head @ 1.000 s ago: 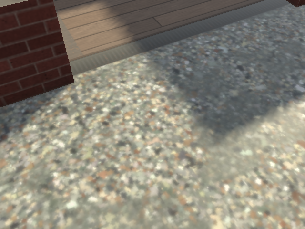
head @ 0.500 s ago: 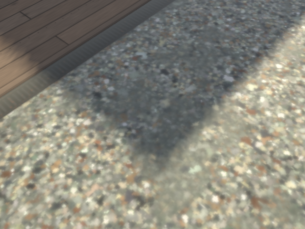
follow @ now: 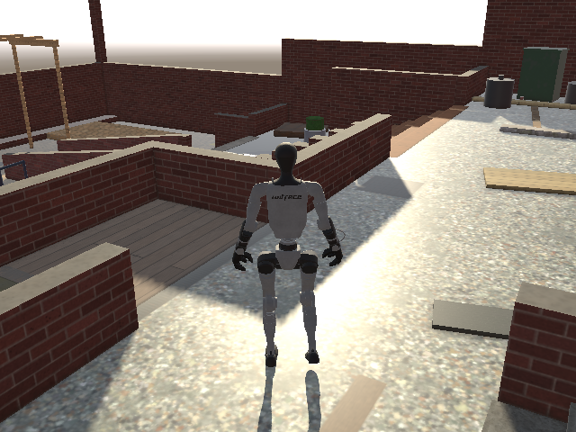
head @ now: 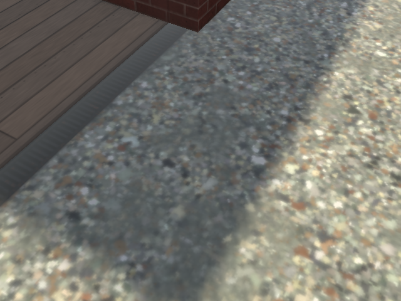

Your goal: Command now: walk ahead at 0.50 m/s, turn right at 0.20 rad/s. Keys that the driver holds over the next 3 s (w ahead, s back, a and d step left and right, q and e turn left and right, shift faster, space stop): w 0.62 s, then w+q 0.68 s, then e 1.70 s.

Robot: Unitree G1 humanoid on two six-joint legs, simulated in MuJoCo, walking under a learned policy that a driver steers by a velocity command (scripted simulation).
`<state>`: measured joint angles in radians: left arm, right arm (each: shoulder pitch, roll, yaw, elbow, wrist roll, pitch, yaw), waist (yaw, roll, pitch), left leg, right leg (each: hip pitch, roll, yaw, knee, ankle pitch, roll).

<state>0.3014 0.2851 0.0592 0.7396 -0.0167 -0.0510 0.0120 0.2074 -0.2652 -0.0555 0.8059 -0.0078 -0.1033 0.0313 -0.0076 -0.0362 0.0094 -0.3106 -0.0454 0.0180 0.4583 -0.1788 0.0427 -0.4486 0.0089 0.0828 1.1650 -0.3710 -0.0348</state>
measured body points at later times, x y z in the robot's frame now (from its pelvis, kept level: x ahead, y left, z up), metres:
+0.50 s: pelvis +0.27 -0.06 +0.00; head +0.29 -0.08 +0.45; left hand +0.43 +0.19 -0.09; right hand +0.32 -0.35 -0.13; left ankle +0.18 +0.09 -0.65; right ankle +0.31 -0.15 -0.74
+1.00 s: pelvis +0.54 -0.01 -0.01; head +0.58 +0.00 +0.43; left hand +0.57 +0.28 -0.14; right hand +0.75 -0.25 -0.11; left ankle +0.62 +0.08 -0.74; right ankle +0.39 -0.16 -0.65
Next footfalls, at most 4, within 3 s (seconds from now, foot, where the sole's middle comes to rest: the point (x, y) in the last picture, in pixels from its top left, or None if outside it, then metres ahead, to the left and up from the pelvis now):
0.36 right None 0.35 -0.15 -0.77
0.92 left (180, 252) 0.66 0.08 -0.77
1.38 right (216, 180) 0.97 -0.06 -0.77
1.80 left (160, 190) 0.92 0.17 -0.77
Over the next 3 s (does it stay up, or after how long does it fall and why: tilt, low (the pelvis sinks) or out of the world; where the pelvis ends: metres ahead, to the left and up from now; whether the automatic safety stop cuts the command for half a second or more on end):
stays up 0.88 0.02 0.01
